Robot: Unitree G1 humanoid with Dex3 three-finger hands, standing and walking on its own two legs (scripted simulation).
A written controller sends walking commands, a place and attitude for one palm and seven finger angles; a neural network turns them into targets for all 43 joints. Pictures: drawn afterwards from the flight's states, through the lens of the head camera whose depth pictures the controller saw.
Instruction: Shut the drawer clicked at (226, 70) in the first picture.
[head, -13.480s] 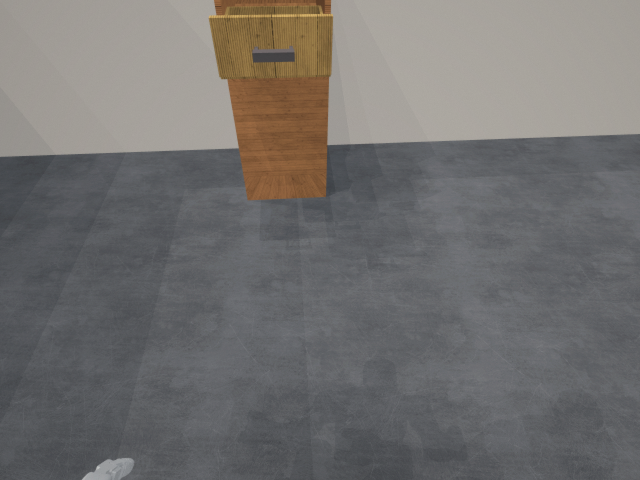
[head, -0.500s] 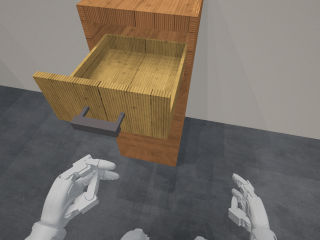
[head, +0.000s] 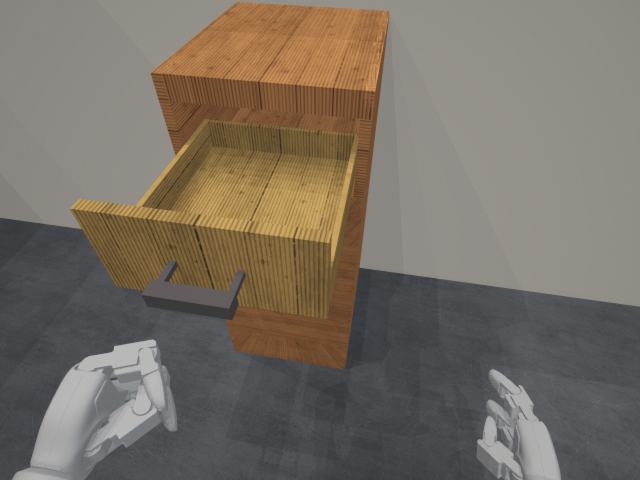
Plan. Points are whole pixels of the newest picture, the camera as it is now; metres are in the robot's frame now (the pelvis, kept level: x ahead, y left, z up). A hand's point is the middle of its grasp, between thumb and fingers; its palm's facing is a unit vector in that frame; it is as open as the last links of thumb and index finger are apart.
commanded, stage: raise the hand and make a fist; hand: left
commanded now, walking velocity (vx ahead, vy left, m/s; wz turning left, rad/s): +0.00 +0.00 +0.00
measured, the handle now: (198, 285) +0.33 +0.19 +0.08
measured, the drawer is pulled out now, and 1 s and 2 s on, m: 0.29 0.29 0.29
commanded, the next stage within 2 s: bring the fist close to the handle in 0.76 s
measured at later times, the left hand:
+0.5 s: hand (124, 383) +0.16 +0.18 +0.17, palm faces -0.03 -0.99 -0.15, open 3.3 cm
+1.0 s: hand (140, 388) +0.17 +0.17 +0.15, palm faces -0.03 -0.99 -0.14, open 3.3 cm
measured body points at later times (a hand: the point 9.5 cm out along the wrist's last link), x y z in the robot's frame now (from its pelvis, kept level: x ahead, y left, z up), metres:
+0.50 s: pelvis +0.00 -0.01 +0.02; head -0.04 -0.03 +0.47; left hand +0.16 +0.23 +0.18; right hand +0.21 -0.20 -0.02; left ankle +0.00 +0.10 -0.71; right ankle +0.01 -0.11 -0.71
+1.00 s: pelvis +0.00 -0.02 +0.02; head -0.03 -0.05 +0.47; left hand +0.16 +0.23 +0.16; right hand +0.20 -0.25 -0.02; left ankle +0.00 +0.10 -0.71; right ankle +0.01 -0.11 -0.71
